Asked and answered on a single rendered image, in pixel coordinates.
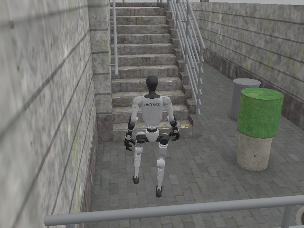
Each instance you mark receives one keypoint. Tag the left robot upper arm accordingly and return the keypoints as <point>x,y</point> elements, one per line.
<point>135,108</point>

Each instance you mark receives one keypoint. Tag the robot right hand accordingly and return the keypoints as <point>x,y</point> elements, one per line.
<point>174,134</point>

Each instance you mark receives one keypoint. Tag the left robot forearm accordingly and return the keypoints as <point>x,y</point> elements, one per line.
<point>129,129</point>

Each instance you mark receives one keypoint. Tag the robot left shin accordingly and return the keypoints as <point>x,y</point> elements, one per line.
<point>137,162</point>

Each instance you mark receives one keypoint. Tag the right robot upper arm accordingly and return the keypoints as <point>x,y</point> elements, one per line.
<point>169,108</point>

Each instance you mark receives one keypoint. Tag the right robot forearm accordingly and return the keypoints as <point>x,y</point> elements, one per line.
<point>174,125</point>

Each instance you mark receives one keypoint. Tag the robot right thigh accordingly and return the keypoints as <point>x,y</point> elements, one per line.
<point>163,143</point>

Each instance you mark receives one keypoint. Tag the robot left hand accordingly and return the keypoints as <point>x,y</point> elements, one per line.
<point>126,143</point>

